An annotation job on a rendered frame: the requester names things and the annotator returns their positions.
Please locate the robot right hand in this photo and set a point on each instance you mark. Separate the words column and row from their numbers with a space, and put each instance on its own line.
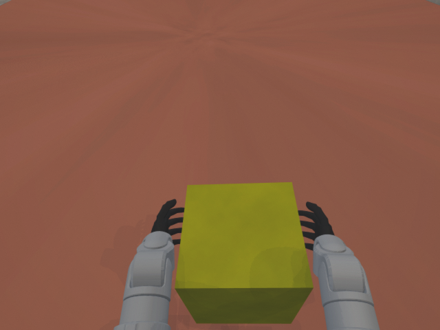
column 320, row 226

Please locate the robot left hand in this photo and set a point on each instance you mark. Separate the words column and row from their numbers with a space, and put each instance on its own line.
column 163, row 222

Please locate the carton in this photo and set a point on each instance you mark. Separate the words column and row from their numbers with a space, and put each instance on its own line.
column 242, row 256

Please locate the robot right forearm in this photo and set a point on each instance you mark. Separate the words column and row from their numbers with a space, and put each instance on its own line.
column 344, row 288

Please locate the robot left forearm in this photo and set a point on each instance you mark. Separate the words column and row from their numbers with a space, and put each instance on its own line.
column 147, row 291

